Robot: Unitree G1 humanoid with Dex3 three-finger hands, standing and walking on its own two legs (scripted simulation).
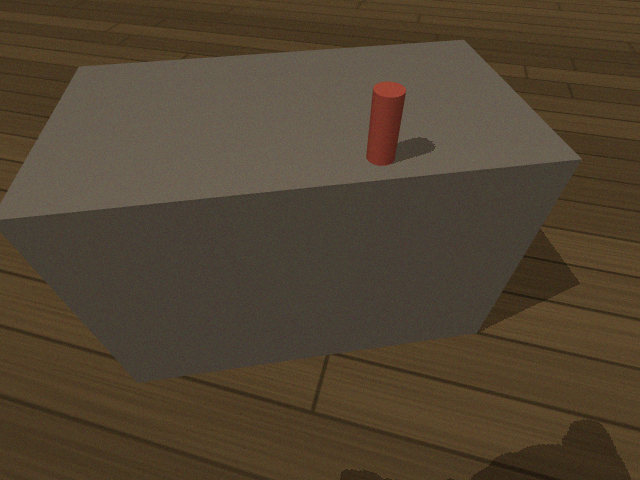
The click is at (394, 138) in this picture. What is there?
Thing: squat round
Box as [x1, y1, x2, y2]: [366, 82, 405, 165]
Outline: 395,82 380,82 373,87 366,157 370,162 378,165 388,164 392,162 394,159 405,93 405,88 402,85
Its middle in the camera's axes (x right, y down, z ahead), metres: +0.13 -0.23 +0.77
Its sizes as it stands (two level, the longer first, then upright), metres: 0.060 0.060 0.151
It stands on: a support 0.75 m high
